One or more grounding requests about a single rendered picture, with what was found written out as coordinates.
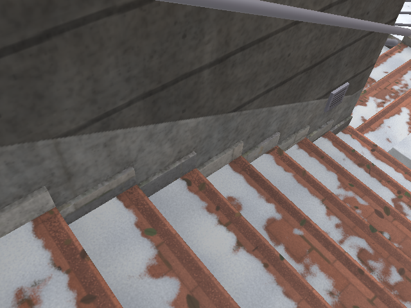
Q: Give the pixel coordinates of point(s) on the stairs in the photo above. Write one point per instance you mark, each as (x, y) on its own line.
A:
(389, 79)
(324, 224)

